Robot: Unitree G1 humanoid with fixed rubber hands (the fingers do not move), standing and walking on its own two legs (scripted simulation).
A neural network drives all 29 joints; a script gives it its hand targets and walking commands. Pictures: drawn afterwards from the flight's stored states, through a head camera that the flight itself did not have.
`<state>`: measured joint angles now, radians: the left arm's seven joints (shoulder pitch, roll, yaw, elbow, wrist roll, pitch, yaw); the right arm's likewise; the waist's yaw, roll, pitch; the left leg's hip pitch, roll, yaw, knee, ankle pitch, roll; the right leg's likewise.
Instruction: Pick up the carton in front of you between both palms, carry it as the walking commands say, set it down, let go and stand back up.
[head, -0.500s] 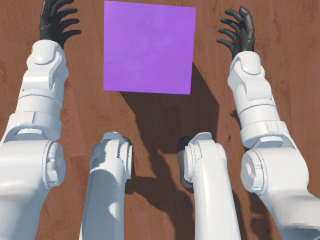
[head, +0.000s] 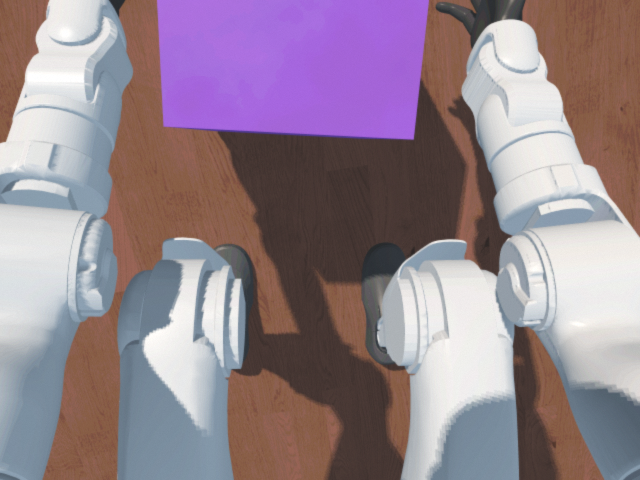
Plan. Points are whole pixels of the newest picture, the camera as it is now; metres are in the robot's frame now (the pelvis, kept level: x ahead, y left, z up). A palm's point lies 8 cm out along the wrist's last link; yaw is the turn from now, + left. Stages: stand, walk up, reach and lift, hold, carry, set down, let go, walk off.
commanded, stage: reach and lift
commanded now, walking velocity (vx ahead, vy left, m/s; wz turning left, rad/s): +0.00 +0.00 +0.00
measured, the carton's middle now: (293, 38) +0.52 +0.04 -0.24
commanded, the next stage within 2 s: none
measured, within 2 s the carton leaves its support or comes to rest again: leaves its support in 0.66 s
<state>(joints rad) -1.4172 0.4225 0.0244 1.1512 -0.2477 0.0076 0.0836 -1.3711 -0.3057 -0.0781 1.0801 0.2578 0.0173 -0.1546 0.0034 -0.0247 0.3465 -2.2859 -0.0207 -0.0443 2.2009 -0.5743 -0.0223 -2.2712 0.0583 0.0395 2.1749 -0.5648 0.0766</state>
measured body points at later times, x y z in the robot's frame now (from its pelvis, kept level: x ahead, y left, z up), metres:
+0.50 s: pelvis -0.01 +0.00 +0.01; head +0.36 +0.02 +0.25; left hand +0.54 +0.18 -0.18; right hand +0.54 -0.12 -0.18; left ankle +0.11 +0.12 -0.33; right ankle +0.12 -0.13 -0.33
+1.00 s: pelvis -0.01 -0.01 +0.05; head +0.27 +0.03 +0.40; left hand +0.51 +0.19 -0.03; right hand +0.52 -0.12 -0.03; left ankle +0.11 +0.13 -0.33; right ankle +0.12 -0.14 -0.33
